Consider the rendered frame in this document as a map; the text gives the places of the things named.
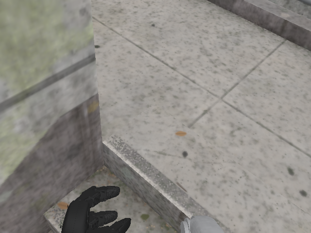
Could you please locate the stairs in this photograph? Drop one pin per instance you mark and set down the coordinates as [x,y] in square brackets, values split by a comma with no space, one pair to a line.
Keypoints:
[149,210]

